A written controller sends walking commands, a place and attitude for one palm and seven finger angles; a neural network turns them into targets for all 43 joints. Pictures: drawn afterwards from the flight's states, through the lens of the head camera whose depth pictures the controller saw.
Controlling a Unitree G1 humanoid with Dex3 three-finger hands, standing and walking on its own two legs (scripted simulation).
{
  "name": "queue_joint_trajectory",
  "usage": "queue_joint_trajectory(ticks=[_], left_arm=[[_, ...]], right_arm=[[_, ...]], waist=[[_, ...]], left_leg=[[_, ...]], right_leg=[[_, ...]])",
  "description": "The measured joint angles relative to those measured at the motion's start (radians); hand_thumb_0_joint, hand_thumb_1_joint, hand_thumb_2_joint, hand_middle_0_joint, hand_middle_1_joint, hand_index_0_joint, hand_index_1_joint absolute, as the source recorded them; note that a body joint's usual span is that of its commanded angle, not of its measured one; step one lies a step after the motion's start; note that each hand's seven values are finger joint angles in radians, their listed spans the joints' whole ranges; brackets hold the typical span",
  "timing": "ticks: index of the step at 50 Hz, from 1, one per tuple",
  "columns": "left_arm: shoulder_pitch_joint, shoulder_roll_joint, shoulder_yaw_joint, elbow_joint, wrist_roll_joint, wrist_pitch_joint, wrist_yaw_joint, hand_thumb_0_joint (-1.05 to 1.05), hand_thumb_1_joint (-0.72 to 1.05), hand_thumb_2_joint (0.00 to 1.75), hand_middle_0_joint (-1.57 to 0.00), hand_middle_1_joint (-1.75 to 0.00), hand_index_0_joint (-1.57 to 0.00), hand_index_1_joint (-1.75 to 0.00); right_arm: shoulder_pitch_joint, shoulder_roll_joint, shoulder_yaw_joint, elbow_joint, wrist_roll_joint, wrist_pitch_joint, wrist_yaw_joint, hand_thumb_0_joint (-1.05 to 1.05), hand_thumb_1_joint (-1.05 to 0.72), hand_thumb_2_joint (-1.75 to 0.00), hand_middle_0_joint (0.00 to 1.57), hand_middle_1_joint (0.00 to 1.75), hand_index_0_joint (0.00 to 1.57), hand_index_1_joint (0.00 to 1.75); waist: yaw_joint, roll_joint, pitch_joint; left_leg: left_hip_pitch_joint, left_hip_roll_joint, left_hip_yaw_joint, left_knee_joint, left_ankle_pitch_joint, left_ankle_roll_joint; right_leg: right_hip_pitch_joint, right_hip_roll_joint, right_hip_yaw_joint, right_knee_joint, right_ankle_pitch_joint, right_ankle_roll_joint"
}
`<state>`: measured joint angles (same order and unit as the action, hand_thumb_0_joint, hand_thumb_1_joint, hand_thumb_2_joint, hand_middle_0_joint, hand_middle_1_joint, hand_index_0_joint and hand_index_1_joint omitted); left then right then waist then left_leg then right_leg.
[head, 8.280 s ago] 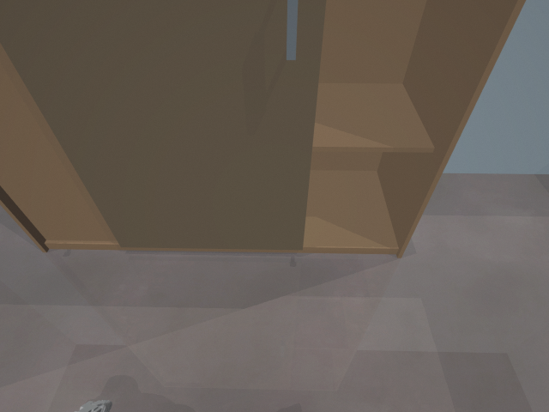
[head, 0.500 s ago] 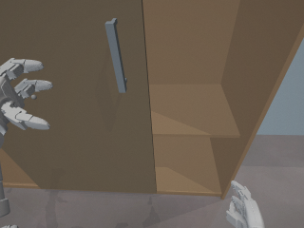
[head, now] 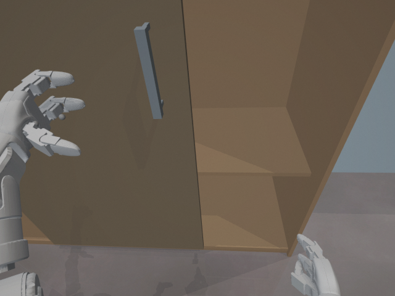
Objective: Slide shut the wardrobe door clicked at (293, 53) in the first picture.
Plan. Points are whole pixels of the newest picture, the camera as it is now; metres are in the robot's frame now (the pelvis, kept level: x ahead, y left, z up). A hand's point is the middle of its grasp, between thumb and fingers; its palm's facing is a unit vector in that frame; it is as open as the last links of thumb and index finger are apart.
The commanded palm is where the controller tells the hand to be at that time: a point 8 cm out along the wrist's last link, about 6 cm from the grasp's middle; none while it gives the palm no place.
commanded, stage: move the hooked fingers beside the handle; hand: left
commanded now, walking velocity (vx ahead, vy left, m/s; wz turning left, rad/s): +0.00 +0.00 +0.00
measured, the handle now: (152, 73) +0.52 +0.16 +0.24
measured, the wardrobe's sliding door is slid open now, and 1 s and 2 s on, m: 0.42 0.42 0.42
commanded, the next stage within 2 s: none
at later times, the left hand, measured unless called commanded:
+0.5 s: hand (89, 103) +0.37 +0.24 +0.26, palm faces +0.08 -1.00 -0.05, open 14.0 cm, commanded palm +0.34 +0.28 +0.26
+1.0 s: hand (108, 92) +0.41 +0.22 +0.25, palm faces +0.07 -1.00 -0.02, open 14.0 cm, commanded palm +0.38 +0.27 +0.25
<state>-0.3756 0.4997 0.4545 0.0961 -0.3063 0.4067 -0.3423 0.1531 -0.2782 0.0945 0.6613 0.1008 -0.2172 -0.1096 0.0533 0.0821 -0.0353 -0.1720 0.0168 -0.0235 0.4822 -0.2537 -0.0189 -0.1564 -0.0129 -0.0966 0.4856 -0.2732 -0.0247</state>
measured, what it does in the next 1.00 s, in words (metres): stands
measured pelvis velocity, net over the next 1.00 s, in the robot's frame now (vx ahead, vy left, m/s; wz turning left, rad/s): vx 0.01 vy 0.01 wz -0.03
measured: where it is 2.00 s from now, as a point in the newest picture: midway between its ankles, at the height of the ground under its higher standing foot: outside the picture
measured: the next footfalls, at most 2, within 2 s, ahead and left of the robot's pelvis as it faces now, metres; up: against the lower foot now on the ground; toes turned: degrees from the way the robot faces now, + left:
none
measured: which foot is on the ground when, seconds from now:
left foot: down 0.00-1.00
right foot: down 0.00-1.00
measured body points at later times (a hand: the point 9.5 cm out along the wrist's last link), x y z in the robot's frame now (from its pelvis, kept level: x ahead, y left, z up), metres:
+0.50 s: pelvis +0.00 +0.01 +0.00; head -0.02 -0.02 +0.45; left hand +0.35 +0.29 +0.26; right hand +0.19 -0.22 -0.08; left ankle +0.01 +0.14 -0.74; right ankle +0.00 -0.10 -0.74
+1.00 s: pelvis +0.01 +0.01 +0.00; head -0.01 -0.01 +0.45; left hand +0.40 +0.27 +0.26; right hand +0.17 -0.23 -0.09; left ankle +0.01 +0.14 -0.74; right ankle +0.00 -0.10 -0.74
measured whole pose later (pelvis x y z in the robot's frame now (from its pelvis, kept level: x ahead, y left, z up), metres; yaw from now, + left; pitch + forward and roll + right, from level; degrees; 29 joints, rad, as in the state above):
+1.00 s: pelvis +0.01 +0.01 +0.00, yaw -2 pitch -1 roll +0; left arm -0.65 0.42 0.35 0.41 -0.21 0.33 -0.19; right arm 0.21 -0.27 0.06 0.67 0.09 -0.16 -0.09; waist 0.00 0.06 -0.04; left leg -0.18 0.01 0.01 0.44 -0.24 0.00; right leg -0.18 -0.02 -0.06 0.43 -0.24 -0.01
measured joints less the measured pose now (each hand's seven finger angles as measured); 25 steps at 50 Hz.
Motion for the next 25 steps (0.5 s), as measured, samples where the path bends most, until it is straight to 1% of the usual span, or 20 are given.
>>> queue_joint_trajectory(ticks=[5, 9, 13, 21, 25], left_arm=[[-0.028, 0.001, -0.003, 0.04, 0.011, -0.002, 0.016, -0.02, -0.5, 0.3, -0.31, -1.2, -0.3, -1.2], [-0.051, -0.014, -0.023, 0.05, 0.022, -0.008, 0.031, -0.02, -0.5, 0.3, -0.31, -1.2, -0.3, -1.2], [-0.07, -0.032, -0.039, 0.061, 0.023, -0.013, 0.044, -0.02, -0.5, 0.3, -0.31, -1.2, -0.3, -1.2], [-0.127, -0.039, -0.06, 0.129, 0.046, -0.015, 0.077, -0.02, -0.5, 0.3, -0.31, -1.2, -0.3, -1.2], [-0.162, -0.051, -0.081, 0.16, 0.057, -0.028, 0.092, -0.02, -0.5, 0.3, -0.31, -1.2, -0.3, -1.2]], right_arm=[[0.008, 0.0, -0.003, -0.006, 0.0, 0.008, 0.004, 0.02, -0.91, -0.9, 0.2, 0.3, 0.2, 0.3], [0.017, -0.003, -0.008, -0.006, 0.001, 0.012, 0.004, 0.02, -0.91, -0.9, 0.2, 0.3, 0.2, 0.3], [0.019, -0.002, -0.009, 0.0, -0.002, 0.016, 0.003, 0.02, -0.91, -0.9, 0.2, 0.3, 0.2, 0.3], [0.018, 0.007, -0.009, 0.001, -0.003, 0.025, 0.004, 0.02, -0.91, -0.9, 0.2, 0.3, 0.2, 0.3], [0.022, 0.007, -0.012, 0.001, -0.005, 0.025, 0.004, 0.02, -0.91, -0.9, 0.2, 0.3, 0.2, 0.3]], waist=[[-0.01, -0.002, -0.001], [-0.011, -0.004, 0.002], [-0.013, -0.006, 0.002], [-0.021, -0.012, 0.004], [-0.022, -0.012, 0.008]], left_leg=[[-0.001, 0.0, 0.007, -0.005, 0.002, 0.002], [-0.002, -0.003, 0.009, -0.008, 0.004, 0.004], [-0.002, -0.005, 0.012, -0.012, 0.005, 0.007], [-0.007, -0.005, 0.017, -0.018, 0.008, 0.01], [-0.008, -0.007, 0.017, -0.022, 0.01, 0.012]], right_leg=[[-0.005, 0.0, 0.008, -0.004, 0.004, 0.002], [-0.006, -0.003, 0.009, -0.006, 0.006, 0.004], [-0.007, -0.004, 0.012, -0.009, 0.008, 0.007], [-0.012, -0.005, 0.017, -0.018, 0.015, 0.009], [-0.012, -0.006, 0.017, -0.025, 0.018, 0.011]])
